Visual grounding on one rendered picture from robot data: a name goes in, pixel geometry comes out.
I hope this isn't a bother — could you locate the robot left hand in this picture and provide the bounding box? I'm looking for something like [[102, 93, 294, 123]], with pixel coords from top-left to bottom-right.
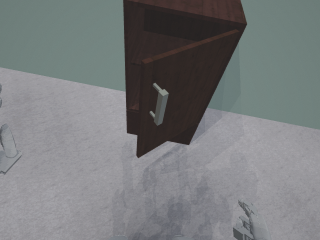
[[0, 84, 22, 175]]

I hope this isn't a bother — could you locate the cupboard door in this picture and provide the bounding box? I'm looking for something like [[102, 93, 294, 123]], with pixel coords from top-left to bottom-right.
[[136, 29, 240, 158]]

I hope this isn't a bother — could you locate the robot right hand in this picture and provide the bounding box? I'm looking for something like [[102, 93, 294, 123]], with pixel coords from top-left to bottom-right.
[[233, 198, 272, 240]]

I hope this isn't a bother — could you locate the handle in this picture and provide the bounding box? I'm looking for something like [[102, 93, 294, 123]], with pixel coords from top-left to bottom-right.
[[149, 83, 169, 126]]

